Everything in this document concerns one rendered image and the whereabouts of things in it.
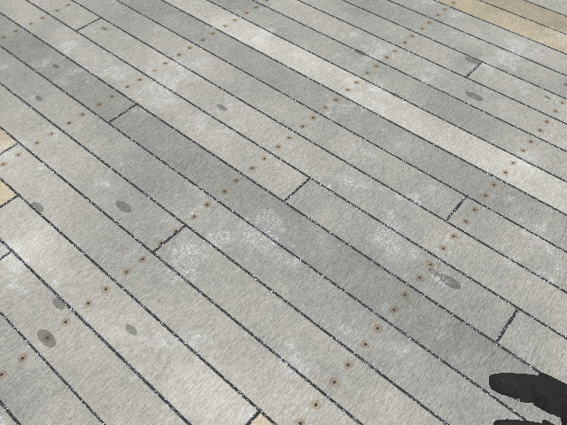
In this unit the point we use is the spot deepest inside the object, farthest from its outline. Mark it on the robot right hand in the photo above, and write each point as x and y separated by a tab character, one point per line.
544	391

